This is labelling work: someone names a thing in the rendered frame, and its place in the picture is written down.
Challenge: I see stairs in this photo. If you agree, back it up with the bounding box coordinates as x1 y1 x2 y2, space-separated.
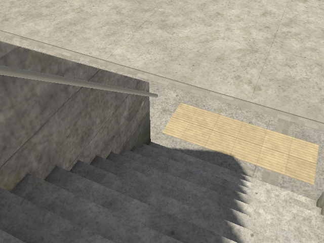
0 142 324 243

